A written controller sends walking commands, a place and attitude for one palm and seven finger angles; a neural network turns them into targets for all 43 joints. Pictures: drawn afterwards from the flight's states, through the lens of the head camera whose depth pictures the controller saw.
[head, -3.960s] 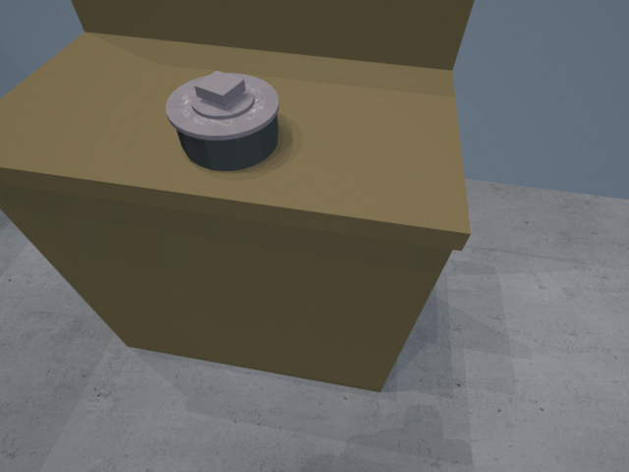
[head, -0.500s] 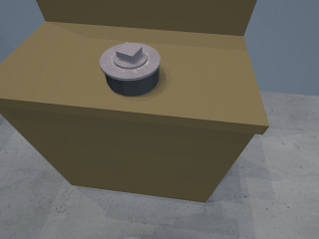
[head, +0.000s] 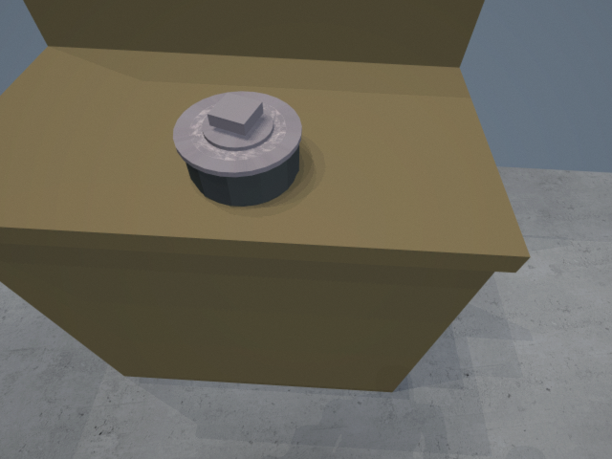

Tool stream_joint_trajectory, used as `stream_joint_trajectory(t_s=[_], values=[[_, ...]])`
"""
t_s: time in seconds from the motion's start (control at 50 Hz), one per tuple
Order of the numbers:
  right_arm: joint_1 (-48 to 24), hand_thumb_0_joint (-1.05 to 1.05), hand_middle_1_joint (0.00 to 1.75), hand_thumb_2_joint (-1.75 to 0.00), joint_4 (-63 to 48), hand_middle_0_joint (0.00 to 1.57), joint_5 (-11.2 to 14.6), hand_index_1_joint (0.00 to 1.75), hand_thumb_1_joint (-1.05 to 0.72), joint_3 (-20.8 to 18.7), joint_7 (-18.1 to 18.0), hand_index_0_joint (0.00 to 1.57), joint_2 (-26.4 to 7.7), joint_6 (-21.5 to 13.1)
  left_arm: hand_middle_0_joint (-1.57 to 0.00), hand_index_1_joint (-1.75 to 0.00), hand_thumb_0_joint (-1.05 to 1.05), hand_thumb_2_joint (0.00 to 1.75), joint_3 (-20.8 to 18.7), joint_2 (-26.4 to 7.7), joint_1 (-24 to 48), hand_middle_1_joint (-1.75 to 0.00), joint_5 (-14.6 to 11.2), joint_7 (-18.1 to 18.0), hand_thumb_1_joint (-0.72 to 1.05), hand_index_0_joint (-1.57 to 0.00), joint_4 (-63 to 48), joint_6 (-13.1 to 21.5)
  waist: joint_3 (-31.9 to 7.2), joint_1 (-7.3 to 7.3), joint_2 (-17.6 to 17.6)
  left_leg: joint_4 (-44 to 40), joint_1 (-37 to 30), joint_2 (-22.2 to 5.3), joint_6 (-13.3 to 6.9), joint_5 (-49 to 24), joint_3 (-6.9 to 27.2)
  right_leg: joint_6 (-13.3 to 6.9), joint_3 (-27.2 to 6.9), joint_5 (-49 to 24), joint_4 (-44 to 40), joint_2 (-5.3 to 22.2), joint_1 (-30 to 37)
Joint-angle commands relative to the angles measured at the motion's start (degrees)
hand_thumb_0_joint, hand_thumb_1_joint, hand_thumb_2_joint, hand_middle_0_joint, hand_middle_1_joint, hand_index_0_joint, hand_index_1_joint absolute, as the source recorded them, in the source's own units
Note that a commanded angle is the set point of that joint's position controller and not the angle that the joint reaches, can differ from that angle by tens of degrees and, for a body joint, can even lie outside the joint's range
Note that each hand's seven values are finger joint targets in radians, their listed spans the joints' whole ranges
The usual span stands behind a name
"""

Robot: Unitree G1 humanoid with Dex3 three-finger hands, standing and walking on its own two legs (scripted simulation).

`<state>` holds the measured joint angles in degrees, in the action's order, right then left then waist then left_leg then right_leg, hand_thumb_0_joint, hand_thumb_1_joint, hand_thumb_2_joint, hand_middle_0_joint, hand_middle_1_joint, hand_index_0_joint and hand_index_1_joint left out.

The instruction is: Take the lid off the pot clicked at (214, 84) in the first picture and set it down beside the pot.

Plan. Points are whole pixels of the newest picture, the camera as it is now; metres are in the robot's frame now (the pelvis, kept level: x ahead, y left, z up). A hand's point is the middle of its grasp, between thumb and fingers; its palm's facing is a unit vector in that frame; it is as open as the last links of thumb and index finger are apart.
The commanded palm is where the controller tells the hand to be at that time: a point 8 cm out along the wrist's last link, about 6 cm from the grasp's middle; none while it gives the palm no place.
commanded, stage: shuffle to correct the standing spot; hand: left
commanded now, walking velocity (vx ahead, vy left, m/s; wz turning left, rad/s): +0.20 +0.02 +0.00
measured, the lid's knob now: (236, 113) +0.50 +0.12 +0.17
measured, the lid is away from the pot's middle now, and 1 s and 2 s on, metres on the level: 0.00 0.00 0.00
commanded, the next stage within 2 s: come to a stop and stand still in 0.02 s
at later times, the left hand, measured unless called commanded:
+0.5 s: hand (231, 406) +0.21 +0.13 -0.16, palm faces -0.01 -0.98 -0.21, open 7.4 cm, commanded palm none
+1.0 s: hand out of the picture +0.06 +0.27 -0.16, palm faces +0.09 -0.96 -0.25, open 7.4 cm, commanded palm none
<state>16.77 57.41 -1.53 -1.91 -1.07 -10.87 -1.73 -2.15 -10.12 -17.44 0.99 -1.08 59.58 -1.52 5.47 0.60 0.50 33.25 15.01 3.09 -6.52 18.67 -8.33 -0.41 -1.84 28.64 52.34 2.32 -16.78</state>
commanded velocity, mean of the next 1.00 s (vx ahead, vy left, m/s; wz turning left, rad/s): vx -0.04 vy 0.04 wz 0.00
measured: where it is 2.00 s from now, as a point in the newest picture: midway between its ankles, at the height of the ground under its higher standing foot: outside the picture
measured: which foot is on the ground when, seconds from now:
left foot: down 0.00-0.40, up 0.42-0.78, down 0.80-1.00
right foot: up 0.00-0.36, down 0.38-0.82, up 0.84-1.00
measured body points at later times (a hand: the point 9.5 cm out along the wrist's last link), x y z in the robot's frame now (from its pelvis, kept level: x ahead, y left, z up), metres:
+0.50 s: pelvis +0.08 -0.03 +0.00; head +0.16 -0.05 +0.44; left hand +0.21 +0.18 -0.14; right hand +0.06 -0.25 -0.17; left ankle +0.00 +0.07 -0.68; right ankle +0.13 -0.14 -0.73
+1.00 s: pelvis +0.02 +0.05 +0.01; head +0.06 +0.08 +0.46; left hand +0.06 +0.32 -0.14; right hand +0.10 -0.18 -0.13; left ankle +0.02 +0.14 -0.73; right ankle +0.01 -0.09 -0.66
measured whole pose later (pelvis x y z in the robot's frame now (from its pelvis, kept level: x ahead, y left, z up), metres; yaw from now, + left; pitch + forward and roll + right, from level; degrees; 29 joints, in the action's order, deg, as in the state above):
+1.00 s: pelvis +0.02 +0.05 +0.01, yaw +2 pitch +1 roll -1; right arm 11.4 53.6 -1.5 -1.3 -1.3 -8.5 1.7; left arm -4.0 -14.7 -12.7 1.0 -1.7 53.8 -3.1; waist 4.3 -1.1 2.1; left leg 28.6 15.3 1.0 -2.7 14.2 -0.7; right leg 2.0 -1.8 24.3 60.2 -0.3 -28.1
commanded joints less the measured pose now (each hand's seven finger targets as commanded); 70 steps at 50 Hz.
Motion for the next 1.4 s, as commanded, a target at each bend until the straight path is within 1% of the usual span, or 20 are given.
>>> stream_joint_trajectory(t_s=[0.0,0.16,0.3,0.34,0.38,0.42,0.56,0.72,0.76,0.8,0.82,0.84,0.9,0.92,1.04,1.12,1.18,1.22,1.3,1.38], values=[[9.5,0.0,0.3,-0.9,-0.2,0.2,0.2,0.3,-0.9,-0.7,-1.1,0.2,-6.1,-1.4,-0.2,-0.3,0.0,0.9,-1.2,-4.0,4.7,-0.3,0.0,0.2,0.9,-0.2,-5.7,2.6,-3.2,1.17,-1.0,-18.5,-14.1,-19.7,-5.5,-25.6,22.9,0.0,-0.2,-4.5,15.0,2.7,-19.6],[10.9,0.0,0.3,-0.9,1.4,0.2,0.1,0.3,-0.9,0.3,-1.8,0.2,-3.8,-2.3,-0.2,-0.3,0.0,0.9,-0.8,-1.3,10.9,-0.3,0.2,1.1,0.9,-0.2,-8.6,1.1,-2.9,1.42,-2.0,-19.5,-14.9,-16.8,-4.8,-36.0,14.3,1.5,3.6,-12.5,3.7,3.5,-20.9],[9.0,0.0,0.3,-0.9,1.8,0.2,0.0,0.3,-0.9,-0.6,-1.8,0.2,-4.5,-0.1,-0.2,-0.3,0.0,0.9,-0.4,-1.6,9.9,-0.3,0.0,-0.6,0.9,-0.2,-9.1,1.4,-6.6,0.56,-5.6,-9.0,-12.2,-14.6,0.2,-50.0,10.3,0.5,5.9,-18.9,-17.9,-0.2,-2.6],[8.2,0.0,0.3,-0.9,1.3,0.2,0.6,0.3,-0.9,-1.2,-1.4,0.2,-4.2,0.3,-0.2,-0.3,0.0,0.9,-1.3,-5.0,4.5,-0.3,0.1,-1.1,0.9,-0.2,-8.1,2.1,-7.8,-2.0,-0.6,-1.1,-5.5,-11.3,3.6,-39.3,9.1,-0.8,1.9,-38.5,-24.4,3.1,8.4],[9.9,0.0,0.3,-0.9,-0.3,0.2,1.4,0.3,-0.9,-2.1,-1.5,0.2,-1.9,1.3,-0.2,-0.3,0.0,0.9,-2.6,-10.5,-0.4,-0.3,0.2,-1.9,0.9,-0.2,-6.9,2.7,-12.6,-2.39,8.4,15.8,8.0,-1.3,8.1,10.3,4.4,-14.1,-15.8,-75.9,-22.8,21.9,18.1],[6.6,0.0,0.3,-0.9,-1.4,0.2,1.1,0.3,-0.9,-2.4,-1.8,0.2,-1.3,2.8,-0.2,-0.3,0.0,0.9,-3.0,-10.2,0.9,-0.3,0.3,-2.8,0.9,-0.2,-7.8,2.6,-11.1,-2.38,7.9,28.1,10.7,-2.6,7.8,21.6,9.8,-18.8,-17.4,-71.9,-25.8,24.1,13.6],[0.9,0.0,0.3,-0.9,-4.3,0.2,0.5,0.3,-0.9,-3.1,-0.4,0.2,-2.6,5.2,-0.2,-0.3,0.0,0.9,-3.7,-10.2,5.7,-0.3,0.8,-2.9,0.9,-0.2,-10.8,1.8,-12.0,-0.8,7.8,35.1,13.7,-3.5,10.2,8.6,10.6,-12.4,-8.3,-54.3,-27.1,15.6,6.8],[0.4,0.0,0.3,-0.9,-5.6,0.2,1.1,0.3,-0.9,-2.5,0.6,0.2,-3.3,3.0,-0.2,-0.3,0.0,0.9,-4.2,-13.4,7.5,-0.3,1.6,-1.2,0.9,-0.2,-12.7,0.3,-11.1,0.33,13.8,6.0,-1.6,-1.7,9.0,3.2,4.2,-7.4,-7.2,-24.1,-28.0,11.9,-2.3],[3.5,0.0,0.3,-0.9,-4.8,0.2,1.2,0.3,-0.9,-2.4,0.6,0.2,-5.1,2.3,-0.2,-0.3,0.0,0.9,-3.5,-12.6,7.6,-0.3,0.9,-0.9,0.9,-0.2,-13.0,-0.4,-9.6,2.08,7.5,-6.5,-10.5,-2.6,8.1,-2.6,5.3,-3.0,-4.1,-15.3,-23.3,8.8,-8.7],[-1.2,0.0,0.3,-0.9,-8.2,0.2,-0.1,0.3,-0.9,-3.8,0.4,0.2,-13.1,2.1,-0.2,-0.3,0.0,0.9,-2.4,-6.7,6.4,-0.3,0.2,-0.7,0.9,-0.2,-14.4,-0.8,-3.6,1.7,-21.7,-19.8,-2.0,-22.8,-0.8,-5.8,30.1,3.0,4.1,5.6,-1.2,-2.9,-19.1],[-4.7,0.0,0.3,-0.9,-9.8,0.2,-0.3,0.3,-0.9,-3.6,0.5,0.2,-13.5,2.6,-0.2,-0.3,0.0,0.9,-2.3,-8.4,6.1,-0.3,0.1,-1.0,0.9,-0.2,-14.1,-1.2,-2.4,0.61,-17.1,-20.0,5.6,-25.3,-4.6,-7.3,30.3,2.2,-1.2,5.2,4.2,-0.8,-14.7],[-6.1,0.0,0.3,-0.9,-9.2,0.2,-0.5,0.3,-0.9,-2.7,0.0,0.2,-10.0,2.1,-0.2,-0.3,0.0,0.9,-2.5,-8.8,6.1,-0.3,0.5,-1.5,0.9,-0.2,-11.8,-1.4,-3.2,0.16,-20.8,-20.7,7.3,-20.1,-3.8,-10.3,26.8,2.4,-3.6,1.0,7.4,-1.1,-12.3],[-8.4,0.0,0.3,-0.9,-9.0,0.2,-0.1,0.3,-0.9,-1.6,-0.6,0.2,-8.0,1.8,-0.2,-0.3,0.0,0.9,-2.6,-8.7,2.1,-0.3,0.4,-0.5,0.9,-0.2,-8.8,-0.7,-5.4,-2.24,-11.3,-14.8,-0.7,-13.9,-1.9,-20.1,16.9,2.2,-0.9,-5.2,12.8,-2.8,-13.5],[-7.2,0.0,0.3,-0.9,-8.7,0.2,0.1,0.3,-0.9,-1.6,-0.8,0.2,-7.7,1.6,-0.2,-0.3,0.0,0.9,-2.2,-8.2,2.4,-0.3,0.2,-0.4,0.9,-0.2,-8.6,-0.4,-6.3,-1.88,-7.1,-14.4,-2.3,-14.0,-2.2,-23.1,16.8,2.2,-0.6,-4.8,11.4,-2.6,-12.9],[-0.6,0.0,0.3,-0.9,-4.4,0.2,0.0,0.3,-0.9,-1.3,-1.3,0.2,-7.3,1.7,-0.2,-0.3,0.0,0.9,-0.6,-5.6,5.2,-0.3,-0.4,-0.5,0.9,-0.2,-8.3,0.0,-7.2,1.27,-7.4,-16.2,-9.1,-16.6,-3.3,-23.0,20.8,2.1,1.4,-0.5,-10.6,-0.6,-5.1],[-0.6,0.0,0.3,-0.9,-2.3,0.2,1.1,0.3,-0.9,-1.2,-1.1,0.2,-6.4,1.5,-0.2,-0.3,0.0,0.9,-0.6,-6.3,-0.6,-0.3,-0.4,-0.9,0.9,-0.2,-4.7,1.0,-9.5,-1.06,-2.1,-11.8,-4.3,-12.9,0.9,-18.5,18.5,1.1,0.0,-16.5,-32.3,0.0,10.1],[-1.1,0.0,0.3,-0.9,-2.1,0.2,1.2,0.3,-0.9,-0.5,-0.4,0.2,-3.6,1.7,-0.2,-0.3,0.0,0.9,-0.7,-10.2,1.9,-0.3,-0.3,-1.2,0.9,-0.2,-4.7,1.7,-4.5,0.74,8.1,-5.7,0.2,-4.5,6.6,-3.8,10.2,-6.8,-13.3,-22.6,-35.6,13.3,4.9],[-0.5,0.0,0.3,-0.9,-0.7,0.2,0.6,0.3,-0.9,-0.3,-0.3,0.2,-3.3,1.9,-0.2,-0.3,0.0,0.9,-0.5,-8.4,3.5,-0.3,-0.4,-1.4,0.9,-0.2,-4.9,2.1,-7.0,0.71,11.7,-5.7,-1.5,-5.3,6.5,-8.4,9.7,-6.3,-10.0,-28.8,-32.5,9.1,6.7],[-0.2,0.0,0.3,-0.9,1.3,0.2,0.7,0.3,-0.9,-0.3,-0.5,0.2,-4.5,1.6,-0.2,-0.3,0.0,0.9,-0.2,-6.5,2.7,-0.3,-0.7,-1.4,0.9,-0.2,-4.5,1.8,-5.2,0.52,2.7,-8.3,-6.4,-7.7,5.6,-14.7,11.7,-3.3,-6.1,-24.5,-30.0,5.5,3.0],[-0.5,0.0,0.3,-0.9,2.1,0.2,0.5,0.3,-0.9,-0.2,-0.5,0.2,-5.1,1.7,-0.2,-0.3,0.0,0.9,0.0,-5.7,1.4,-0.3,-0.6,-1.2,0.9,-0.2,-3.5,1.0,-0.7,-0.26,-4.4,-15.2,-2.2,-10.0,3.8,-4.2,16.5,-1.4,-2.6,-12.0,-29.5,1.5,1.7]])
